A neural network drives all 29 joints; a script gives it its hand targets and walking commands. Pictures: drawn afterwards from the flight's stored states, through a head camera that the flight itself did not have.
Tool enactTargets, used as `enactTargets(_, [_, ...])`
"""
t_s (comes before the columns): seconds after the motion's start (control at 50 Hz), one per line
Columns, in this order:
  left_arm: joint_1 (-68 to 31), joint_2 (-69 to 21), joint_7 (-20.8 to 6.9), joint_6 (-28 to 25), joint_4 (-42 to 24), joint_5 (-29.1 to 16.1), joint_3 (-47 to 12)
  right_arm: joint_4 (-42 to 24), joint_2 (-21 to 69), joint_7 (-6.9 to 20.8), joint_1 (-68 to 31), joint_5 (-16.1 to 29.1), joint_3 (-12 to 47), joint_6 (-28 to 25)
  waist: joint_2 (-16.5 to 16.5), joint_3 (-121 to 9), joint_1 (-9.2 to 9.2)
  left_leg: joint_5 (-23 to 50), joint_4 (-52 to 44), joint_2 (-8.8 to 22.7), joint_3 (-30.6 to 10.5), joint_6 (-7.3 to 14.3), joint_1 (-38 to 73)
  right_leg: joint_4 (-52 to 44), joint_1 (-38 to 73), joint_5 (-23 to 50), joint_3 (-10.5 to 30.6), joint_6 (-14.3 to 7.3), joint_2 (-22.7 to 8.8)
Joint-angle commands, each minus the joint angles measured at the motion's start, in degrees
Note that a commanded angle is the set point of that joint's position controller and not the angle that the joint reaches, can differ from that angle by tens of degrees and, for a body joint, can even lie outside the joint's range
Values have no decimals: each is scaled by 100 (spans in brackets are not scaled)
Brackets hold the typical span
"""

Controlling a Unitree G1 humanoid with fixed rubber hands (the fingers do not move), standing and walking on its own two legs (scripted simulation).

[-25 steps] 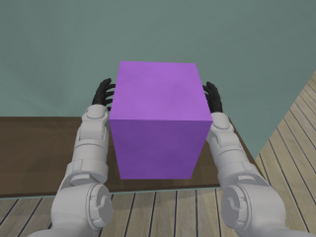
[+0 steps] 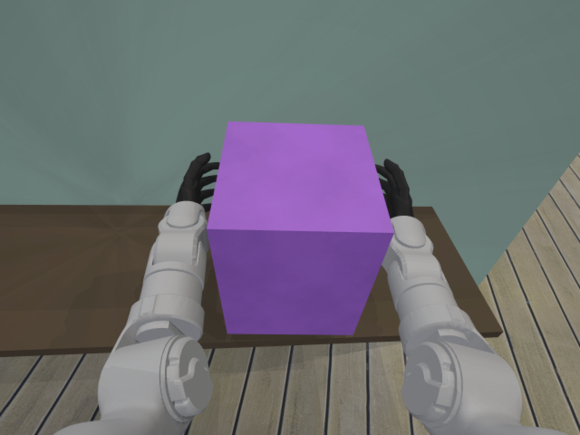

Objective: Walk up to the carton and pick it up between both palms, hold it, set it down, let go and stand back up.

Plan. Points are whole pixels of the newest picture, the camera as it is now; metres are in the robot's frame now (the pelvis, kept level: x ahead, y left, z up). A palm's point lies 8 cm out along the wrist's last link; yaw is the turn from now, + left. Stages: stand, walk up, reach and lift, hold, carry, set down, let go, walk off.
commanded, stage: set down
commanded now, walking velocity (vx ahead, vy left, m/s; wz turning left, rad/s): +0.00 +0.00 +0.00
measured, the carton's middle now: (293, 233) +0.41 +0.03 +0.09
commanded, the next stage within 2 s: none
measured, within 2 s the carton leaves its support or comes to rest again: rests again in 1.14 s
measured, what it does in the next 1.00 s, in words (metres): stands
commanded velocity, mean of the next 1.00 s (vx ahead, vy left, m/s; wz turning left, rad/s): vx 0.00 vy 0.00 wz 0.00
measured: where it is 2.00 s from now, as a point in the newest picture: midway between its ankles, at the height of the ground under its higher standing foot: outside the picture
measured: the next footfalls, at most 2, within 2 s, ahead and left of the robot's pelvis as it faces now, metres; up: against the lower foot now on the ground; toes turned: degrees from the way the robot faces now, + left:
none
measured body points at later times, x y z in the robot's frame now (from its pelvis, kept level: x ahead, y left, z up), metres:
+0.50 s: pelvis +0.01 +0.00 +0.00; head +0.01 +0.02 +0.45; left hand +0.42 +0.18 +0.11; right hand +0.44 -0.12 +0.12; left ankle +0.01 +0.10 -0.75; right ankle -0.02 -0.10 -0.75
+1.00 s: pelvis +0.00 +0.00 +0.00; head +0.02 +0.02 +0.45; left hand +0.41 +0.19 +0.09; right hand +0.43 -0.11 +0.10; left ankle +0.01 +0.10 -0.75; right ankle -0.02 -0.09 -0.75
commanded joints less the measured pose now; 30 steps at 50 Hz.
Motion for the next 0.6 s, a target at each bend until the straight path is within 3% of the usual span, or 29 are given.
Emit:
enactTargets(0.0, [-3538, -2617, -625, -388, -535, -254, -1452, -589, 2552, 790, -3831, -136, 1315, -378, 484, -2692, 3, 2094, 159, 53, 437, -318, 1138, 109, 501, 1819, -402, 391, -58])
enactTargets(0.12, [-3717, -2779, -479, -570, -610, -355, -1661, -574, 2580, 868, -3866, -257, 1197, -506, 615, -3138, 5, 2601, 370, 126, 423, -446, 1476, 85, 161, 1761, -447, 326, -19])
enactTargets(0.3, [-3522, -2705, -488, -661, -330, -266, -1388, -353, 2637, 892, -3676, -452, 1065, -525, 454, -3004, 33, 2572, 349, 126, 424, -365, 1233, 173, 230, 2032, -433, 380, -53])
enactTargets(0.44, [-3273, -2589, -572, -754, -195, -143, -1188, -550, 2821, 866, -3583, -487, 1214, -584, 298, -2941, 175, 2463, 263, 77, 501, -217, 702, 360, 751, 2659, -334, 472, -137])
enactTargets(0.58, [-3427, -2682, -508, -970, -416, -217, -1379, -592, 2936, 867, -3505, -530, 1278, -737, 483, -3328, 197, 2749, 378, 118, 527, -275, 917, 375, 550, 2609, -331, 408, -121])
